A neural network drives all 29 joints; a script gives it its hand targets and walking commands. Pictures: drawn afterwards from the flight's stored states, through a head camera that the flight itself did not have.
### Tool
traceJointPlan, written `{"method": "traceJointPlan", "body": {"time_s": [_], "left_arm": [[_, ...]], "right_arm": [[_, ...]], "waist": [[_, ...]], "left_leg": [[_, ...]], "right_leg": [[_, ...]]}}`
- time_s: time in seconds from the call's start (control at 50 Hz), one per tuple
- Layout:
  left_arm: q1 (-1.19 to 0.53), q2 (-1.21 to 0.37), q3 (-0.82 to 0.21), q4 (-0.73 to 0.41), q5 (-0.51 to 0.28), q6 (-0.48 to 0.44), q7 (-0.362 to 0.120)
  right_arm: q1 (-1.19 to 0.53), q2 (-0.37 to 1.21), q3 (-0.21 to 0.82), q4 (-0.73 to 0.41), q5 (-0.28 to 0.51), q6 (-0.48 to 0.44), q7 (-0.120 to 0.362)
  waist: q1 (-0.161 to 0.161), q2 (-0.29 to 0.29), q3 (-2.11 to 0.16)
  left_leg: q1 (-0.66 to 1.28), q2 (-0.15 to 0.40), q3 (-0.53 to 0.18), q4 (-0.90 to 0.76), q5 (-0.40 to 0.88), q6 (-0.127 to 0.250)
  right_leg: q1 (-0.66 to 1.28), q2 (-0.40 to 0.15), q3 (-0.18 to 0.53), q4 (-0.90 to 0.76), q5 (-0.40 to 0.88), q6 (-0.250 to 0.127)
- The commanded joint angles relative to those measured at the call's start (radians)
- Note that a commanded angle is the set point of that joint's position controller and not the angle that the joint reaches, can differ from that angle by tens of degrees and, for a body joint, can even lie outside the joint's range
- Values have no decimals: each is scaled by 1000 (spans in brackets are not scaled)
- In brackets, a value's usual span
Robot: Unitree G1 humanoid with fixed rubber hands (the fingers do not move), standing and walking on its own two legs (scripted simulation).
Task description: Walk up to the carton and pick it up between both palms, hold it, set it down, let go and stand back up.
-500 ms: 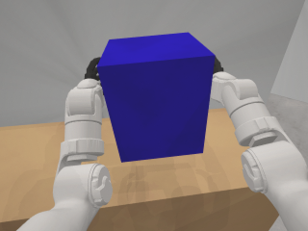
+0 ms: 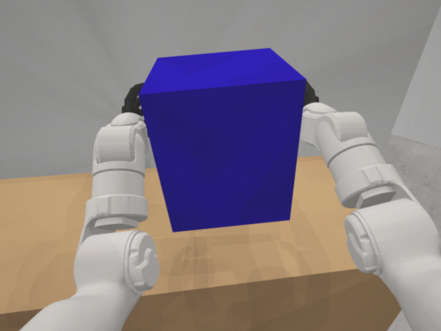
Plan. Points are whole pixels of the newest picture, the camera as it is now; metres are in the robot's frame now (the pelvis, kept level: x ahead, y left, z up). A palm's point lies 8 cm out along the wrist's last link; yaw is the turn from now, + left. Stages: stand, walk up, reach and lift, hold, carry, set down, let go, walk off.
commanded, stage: hold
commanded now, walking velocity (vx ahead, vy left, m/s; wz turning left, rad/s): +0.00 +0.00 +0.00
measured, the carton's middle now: (222, 137) +0.38 +0.00 +0.25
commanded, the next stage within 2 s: none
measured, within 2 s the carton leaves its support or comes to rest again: neither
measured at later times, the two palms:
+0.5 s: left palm (131, 121) +0.38 +0.15 +0.29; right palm (306, 117) +0.37 -0.15 +0.29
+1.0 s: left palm (128, 126) +0.37 +0.16 +0.29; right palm (305, 118) +0.37 -0.14 +0.29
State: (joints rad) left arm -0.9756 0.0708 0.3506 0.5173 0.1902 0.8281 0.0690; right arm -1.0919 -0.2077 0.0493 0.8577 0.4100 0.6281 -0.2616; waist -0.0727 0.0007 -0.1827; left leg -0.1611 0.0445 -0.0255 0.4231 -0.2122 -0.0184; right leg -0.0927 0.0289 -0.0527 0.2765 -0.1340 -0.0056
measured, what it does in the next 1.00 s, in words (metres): stands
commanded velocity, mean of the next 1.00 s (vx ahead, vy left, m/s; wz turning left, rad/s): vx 0.00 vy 0.00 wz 0.00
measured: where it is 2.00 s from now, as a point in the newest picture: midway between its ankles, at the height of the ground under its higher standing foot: outside the picture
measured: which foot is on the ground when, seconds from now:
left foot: down 0.00-1.00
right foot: down 0.00-1.00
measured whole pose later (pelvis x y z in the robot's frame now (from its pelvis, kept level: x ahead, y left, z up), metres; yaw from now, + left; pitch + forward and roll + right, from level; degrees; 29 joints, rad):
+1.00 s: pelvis +0.00 +0.00 +0.00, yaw +1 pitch -4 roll -2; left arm -0.96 0.07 0.34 0.48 0.20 0.85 0.06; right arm -1.07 -0.18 0.00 0.83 0.40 0.64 -0.27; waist -0.08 0.00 -0.18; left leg -0.16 0.04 -0.03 0.43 -0.22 -0.02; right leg -0.08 0.02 -0.06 0.28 -0.14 0.00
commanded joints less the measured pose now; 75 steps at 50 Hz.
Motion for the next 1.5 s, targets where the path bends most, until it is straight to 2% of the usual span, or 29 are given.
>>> {"method": "traceJointPlan", "body": {"time_s": [0.0, 0.06, 0.08, 0.16, 0.2, 0.22, 0.24, 0.3, 0.34, 0.4, 0.46, 0.5, 0.58, 0.66, 0.68, 0.72, 0.74, 0.76, 0.8, 0.88, 1.06, 1.14, 1.18, 1.22, 1.28, 1.32, 1.4, 1.46, 1.48], "left_arm": [[-827, -624, -382, -155, -204, -74, -149], [-826, -646, -417, -184, -221, -75, -148], [-801, -624, -378, -148, -205, -70, -153], [-863, -636, -422, -240, -228, -73, -145], [-878, -636, -428, -253, -230, -73, -135], [-872, -640, -425, -199, -220, -67, -131], [-883, -656, -412, -188, -224, -66, -130], [-808, -657, -410, -137, -214, -61, -134], [-782, -651, -375, -98, -197, -61, -137], [-780, -670, -414, -190, -211, -60, -137], [-776, -662, -394, -170, -192, -52, -137], [-743, -624, -376, -163, -170, -44, -140], [-836, -626, -373, -141, -190, -55, -142], [-815, -643, -406, -196, -216, -63, -140], [-778, -624, -363, -129, -184, -52, -146], [-777, -657, -410, -237, -206, -54, -146], [-750, -640, -397, -221, -198, -49, -148], [-761, -623, -397, -239, -202, -51, -149], [-802, -628, -419, -247, -199, -47, -149], [-814, -639, -390, -136, -182, -47, -159], [-866, -646, -381, -135, -200, -88, -142], [-871, -660, -352, -54, -190, -83, -141], [-869, -670, -371, -94, -210, -89, -135], [-862, -642, -336, -40, -203, -91, -133], [-848, -622, -309, -3, -190, -93, -137], [-843, -619, -325, -66, -195, -92, -138], [-831, -617, -366, -157, -204, -85, -144], [-815, -604, -325, -77, -165, -69, -155], [-841, -637, -369, -128, -202, -75, -155]], "right_arm": [[-903, 764, 154, -410, 164, -52, 96], [-921, 747, 177, -467, 185, -55, 90], [-903, 739, 161, -451, 187, -46, 90], [-885, 751, 168, -436, 179, -42, 98], [-894, 776, 186, -465, 194, -41, 104], [-887, 738, 154, -405, 171, -35, 107], [-920, 750, 151, -410, 171, -43, 112], [-923, 742, 164, -442, 168, -54, 111], [-965, 732, 174, -464, 170, -55, 105], [-897, 722, 196, -479, 193, -50, 92], [-893, 699, 179, -453, 193, -41, 102], [-870, 712, 182, -432, 184, -39, 107], [-956, 726, 153, -401, 166, -42, 119], [-932, 776, 204, -480, 205, -48, 108], [-926, 765, 195, -469, 205, -40, 97], [-923, 769, 229, -535, 234, -48, 85], [-906, 761, 240, -550, 230, -43, 79], [-889, 751, 221, -532, 227, -35, 79], [-844, 735, 177, -474, 202, -26, 84], [-889, 724, 101, -391, 125, -39, 112], [-964, 757, 157, -407, 169, -59, 114], [-999, 749, 121, -359, 148, -64, 121], [-975, 761, 138, -399, 148, -78, 120], [-1011, 759, 129, -384, 144, -73, 119], [-955, 761, 110, -319, 129, -61, 119], [-966, 781, 155, -393, 151, -67, 111], [-928, 780, 207, -444, 204, -54, 90], [-919, 742, 140, -379, 161, -43, 96], [-940, 747, 148, -418, 165, -58, 99]], "waist": [[-37, 36, -342], [-35, 84, -385], [-34, 55, -348], [-41, 78, -386], [-21, 68, -388], [-39, 79, -316], [-22, 94, -324], [-29, 43, -343], [-4, 35, -326], [-31, 69, -379], [-23, 76, -320], [-10, 24, -323], [-3, 39, -283], [2, 35, -373], [-1, 23, -346], [-2, 62, -421], [-3, 23, -416], [-17, 11, -397], [-39, 64, -352], [-35, 73, -262], [-9, 65, -367], [4, 62, -308], [-15, 54, -369], [-7, -9, -350], [-6, -5, -294], [7, 1, -375], [-5, 42, -398], [-18, 28, -276], [-31, 46, -339]], "left_leg": [[58, -103, -7, -36, 243, -34], [79, -108, -10, -21, 310, -49], [81, -103, -15, -33, 273, -45], [75, -100, -12, -37, 237, -55], [87, -97, -14, -41, 251, -46], [62, -89, -17, -57, 197, -51], [48, -85, -20, -64, 174, -49], [61, -85, -19, -51, 220, -38], [51, -92, -11, -51, 223, -38], [113, -92, -18, -16, 335, -59], [110, -85, -13, -32, 306, -66], [95, -83, -19, -38, 302, -52], [35, -82, -18, -70, 184, -38], [69, -94, -8, -27, 308, -35], [82, -101, -8, -25, 305, -34], [124, -106, -14, 10, 421, -48], [142, -106, -11, 14, 418, -44], [142, -107, -10, 5, 390, -46], [111, -93, -16, -24, 304, -55], [19, -81, -15, -85, 117, -44], [43, -92, -12, -41, 246, -46], [19, -86, -13, -73, 129, -36], [38, -93, -8, -67, 153, -31], [33, -89, -12, -74, 120, -12], [11, -91, -8, -85, 104, -13], [38, -95, -2, -54, 195, -16], [72, -105, -8, -18, 288, -43], [51, -98, -3, -53, 198, -39], [61, -93, -15, -43, 225, -45]], "right_leg": [[135, 64, 56, -6, 228, 48], [162, 66, 65, 4, 304, 45], [157, 63, 60, -5, 258, 46], [140, 70, 47, 2, 186, 43], [125, 69, 47, 0, 182, 42], [91, 71, 40, -6, 120, 36], [72, 70, 38, -10, 91, 33], [107, 72, 45, -8, 158, 35], [127, 72, 50, -8, 161, 39], [140, 79, 49, 4, 264, 34], [129, 83, 43, -8, 201, 24], [139, 87, 41, -13, 203, 34], [106, 76, 42, -16, 99, 29], [163, 71, 60, 3, 271, 41], [173, 66, 59, 0, 293, 52], [187, 77, 57, 16, 388, 49], [200, 77, 60, 16, 402, 56], [182, 74, 57, 17, 386, 58], [150, 72, 48, 1, 263, 47], [96, 68, 44, -26, 60, 27], [132, 64, 50, 1, 174, 25], [96, 62, 44, -15, 63, 31], [105, 60, 50, -10, 90, 30], [93, 54, 49, -20, 68, 38], [93, 54, 55, -30, 77, 39], [136, 63, 57, -7, 169, 46], [193, 66, 55, 13, 285, 53], [119, 65, 48, -21, 151, 44], [129, 64, 48, -8, 169, 36]]}}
